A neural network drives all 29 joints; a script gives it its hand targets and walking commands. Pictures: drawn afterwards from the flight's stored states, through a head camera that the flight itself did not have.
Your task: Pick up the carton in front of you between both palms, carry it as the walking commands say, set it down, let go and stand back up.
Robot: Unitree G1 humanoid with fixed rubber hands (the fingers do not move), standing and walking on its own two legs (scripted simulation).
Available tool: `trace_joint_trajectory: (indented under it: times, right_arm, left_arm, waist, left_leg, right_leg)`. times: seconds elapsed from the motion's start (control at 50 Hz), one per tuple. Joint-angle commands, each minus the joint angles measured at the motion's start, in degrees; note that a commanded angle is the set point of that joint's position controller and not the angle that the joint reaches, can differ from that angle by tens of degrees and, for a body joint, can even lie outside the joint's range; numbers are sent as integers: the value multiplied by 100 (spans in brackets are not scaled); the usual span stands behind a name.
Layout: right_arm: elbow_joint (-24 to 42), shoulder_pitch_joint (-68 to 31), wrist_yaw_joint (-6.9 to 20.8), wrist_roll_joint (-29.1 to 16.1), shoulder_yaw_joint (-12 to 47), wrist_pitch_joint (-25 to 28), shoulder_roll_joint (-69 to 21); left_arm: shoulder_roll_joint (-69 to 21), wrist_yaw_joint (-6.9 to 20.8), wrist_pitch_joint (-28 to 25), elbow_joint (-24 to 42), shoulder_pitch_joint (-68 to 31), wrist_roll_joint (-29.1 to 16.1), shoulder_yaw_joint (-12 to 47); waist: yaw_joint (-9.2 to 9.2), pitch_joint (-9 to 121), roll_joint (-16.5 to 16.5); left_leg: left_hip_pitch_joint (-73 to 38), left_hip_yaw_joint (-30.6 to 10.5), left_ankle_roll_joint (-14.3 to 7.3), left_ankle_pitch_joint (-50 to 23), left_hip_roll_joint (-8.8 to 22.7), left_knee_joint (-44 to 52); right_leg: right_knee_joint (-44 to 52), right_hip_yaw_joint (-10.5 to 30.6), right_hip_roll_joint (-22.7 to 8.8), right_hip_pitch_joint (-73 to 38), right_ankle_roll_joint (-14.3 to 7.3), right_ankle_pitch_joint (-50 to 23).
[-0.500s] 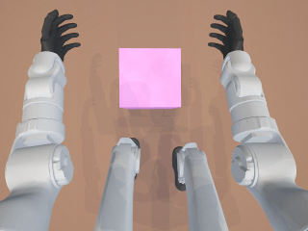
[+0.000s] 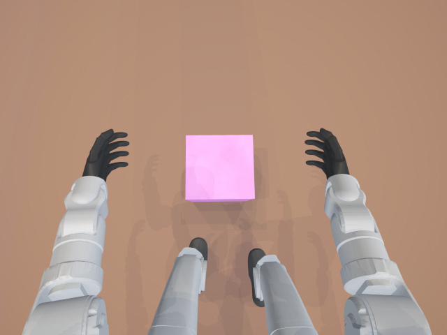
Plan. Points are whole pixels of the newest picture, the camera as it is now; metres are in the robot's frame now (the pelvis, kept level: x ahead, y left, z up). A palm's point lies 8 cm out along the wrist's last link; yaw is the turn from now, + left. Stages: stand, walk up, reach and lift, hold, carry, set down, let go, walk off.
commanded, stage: let go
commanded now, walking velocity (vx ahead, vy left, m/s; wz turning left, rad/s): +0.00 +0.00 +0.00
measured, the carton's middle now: (219, 172) +0.43 +0.03 -0.57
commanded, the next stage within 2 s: stand in 0.94 s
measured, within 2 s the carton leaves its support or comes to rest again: neither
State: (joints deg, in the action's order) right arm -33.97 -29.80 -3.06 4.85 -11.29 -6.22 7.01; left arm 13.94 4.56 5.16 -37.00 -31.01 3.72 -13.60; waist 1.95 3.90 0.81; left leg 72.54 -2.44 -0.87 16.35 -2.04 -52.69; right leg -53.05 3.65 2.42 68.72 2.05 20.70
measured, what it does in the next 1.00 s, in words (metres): rises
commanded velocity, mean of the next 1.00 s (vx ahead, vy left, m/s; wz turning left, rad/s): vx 0.00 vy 0.00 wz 0.00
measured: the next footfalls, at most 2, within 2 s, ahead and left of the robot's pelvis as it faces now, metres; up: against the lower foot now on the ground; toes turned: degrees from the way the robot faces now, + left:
none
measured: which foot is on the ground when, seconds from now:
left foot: down 0.00-1.00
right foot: down 0.00-1.00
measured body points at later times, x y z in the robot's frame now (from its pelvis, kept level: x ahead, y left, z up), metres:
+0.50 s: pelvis +0.06 -0.02 +0.08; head +0.12 -0.02 +0.52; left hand +0.23 +0.22 +0.00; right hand +0.25 -0.25 -0.01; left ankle +0.05 +0.10 -0.66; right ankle +0.02 -0.14 -0.66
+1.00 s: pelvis +0.06 -0.02 +0.08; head +0.06 -0.02 +0.53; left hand +0.22 +0.23 +0.00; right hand +0.22 -0.26 -0.01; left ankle +0.05 +0.10 -0.66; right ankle +0.02 -0.14 -0.66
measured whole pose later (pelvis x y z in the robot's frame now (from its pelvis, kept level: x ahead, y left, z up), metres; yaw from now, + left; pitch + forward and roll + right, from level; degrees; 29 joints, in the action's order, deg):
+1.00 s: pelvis +0.06 -0.02 +0.08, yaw +2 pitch -2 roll +1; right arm -30.1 14.2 1.0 1.9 -2.0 -2.4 12.6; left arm 13.3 0.9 4.5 -27.0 12.9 2.7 -1.7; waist 0.1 -2.3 1.2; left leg 10.0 -3.4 0.5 15.1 -2.0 -27.2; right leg -27.9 1.8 0.2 6.4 0.1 19.6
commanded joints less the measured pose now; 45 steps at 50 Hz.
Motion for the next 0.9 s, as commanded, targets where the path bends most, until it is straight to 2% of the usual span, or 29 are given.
trace_joint_trajectory:
  times: [0.0, 0.18, 0.38, 0.5, 0.64, 0.7, 0.88]
  right_arm:
    - [745, -113, 92, -122, 66, 281, 531]
    - [554, 2016, 315, -233, 312, 680, 614]
    - [1155, 3680, 490, -404, 627, 862, 824]
    - [1368, 4025, 593, -468, 779, 611, 889]
    - [1458, 3949, 687, -449, 781, 146, 922]
    - [1473, 3950, 694, -423, 772, 14, 939]
    - [1518, 4011, 680, -350, 716, -73, 963]
  left_arm:
    - [529, 9, -260, 818, -65, -166, 107]
    - [314, -90, -638, 876, 2178, -340, 424]
    - [301, -137, -786, 1493, 3953, -433, 825]
    - [348, -82, -506, 1663, 4212, -413, 936]
    - [428, -11, -4, 1761, 4121, -310, 916]
    - [422, -15, 140, 1780, 4146, -258, 895]
    - [350, -50, 212, 1870, 4164, -221, 901]
  waist:
    - [38, 4212, -302]
    - [-76, 3098, -319]
    - [-120, 1420, -41]
    - [-181, 178, 141]
    - [-191, -750, 156]
    - [-178, -843, 102]
    - [-186, -620, 8]
  left_leg:
    - [-4782, -12, 170, -2726, 47, 468]
    - [-5776, -175, 193, -3299, 143, 1244]
    - [-6398, 87, 197, -2518, -8, 2502]
    - [-6797, 208, 189, -1611, -121, 2997]
    - [-7239, 310, 177, -931, -160, 2986]
    - [-7359, 313, 182, -989, -169, 2938]
    - [-7427, 247, 189, -1596, -140, 2910]
  right_leg:
    - [724, -476, 176, -1331, 43, -1410]
    - [1635, -369, 83, -2515, -20, -1819]
    - [2779, -210, -22, -5032, -43, -2305]
    - [3305, -180, -113, -5461, -38, -1776]
    - [3554, -197, -202, -5336, -102, -971]
    - [3526, -206, -199, -5408, -120, -1020]
    - [3249, -247, -91, -5824, -103, -1787]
